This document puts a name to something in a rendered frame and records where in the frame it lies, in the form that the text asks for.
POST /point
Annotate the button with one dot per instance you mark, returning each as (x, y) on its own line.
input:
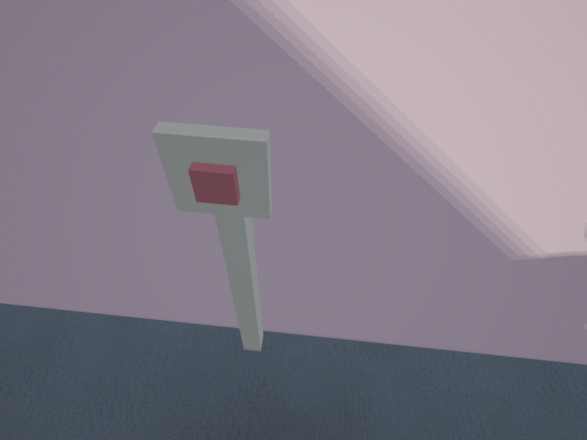
(214, 183)

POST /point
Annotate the panel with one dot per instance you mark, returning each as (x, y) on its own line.
(249, 149)

